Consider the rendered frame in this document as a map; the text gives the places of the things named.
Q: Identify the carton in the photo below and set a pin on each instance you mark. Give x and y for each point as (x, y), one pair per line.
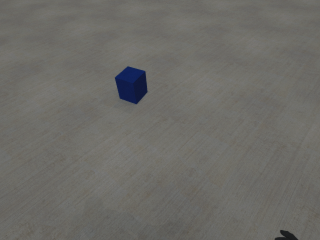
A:
(131, 84)

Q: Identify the robot right hand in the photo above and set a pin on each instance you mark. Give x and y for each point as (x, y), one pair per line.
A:
(287, 236)

